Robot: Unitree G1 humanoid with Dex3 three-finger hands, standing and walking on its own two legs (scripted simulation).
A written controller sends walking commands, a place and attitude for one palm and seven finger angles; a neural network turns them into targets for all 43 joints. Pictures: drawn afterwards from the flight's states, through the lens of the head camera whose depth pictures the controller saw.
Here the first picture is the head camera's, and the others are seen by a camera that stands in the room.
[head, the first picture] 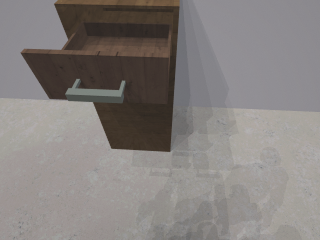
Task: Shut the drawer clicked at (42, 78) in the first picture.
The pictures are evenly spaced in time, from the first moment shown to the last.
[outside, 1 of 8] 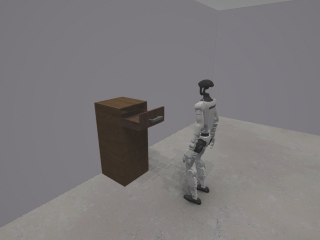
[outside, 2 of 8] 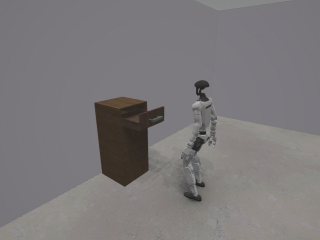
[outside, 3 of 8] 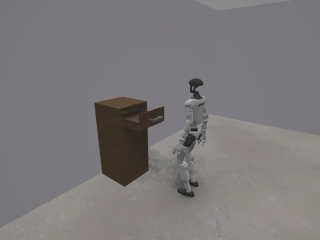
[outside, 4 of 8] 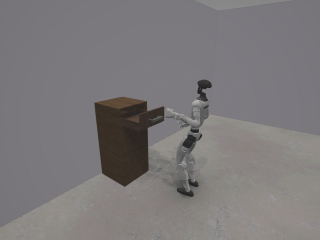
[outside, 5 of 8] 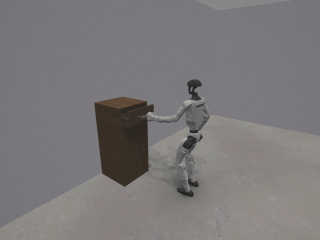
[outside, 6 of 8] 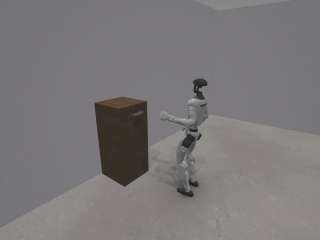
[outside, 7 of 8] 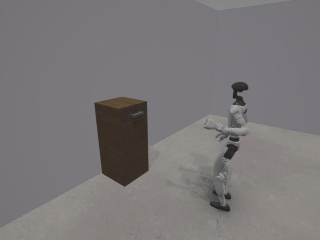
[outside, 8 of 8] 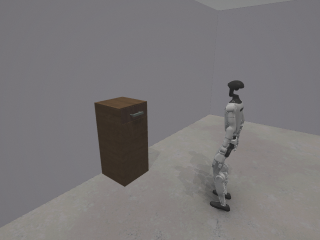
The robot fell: no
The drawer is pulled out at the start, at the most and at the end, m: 0.28 0.28 0.00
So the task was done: yes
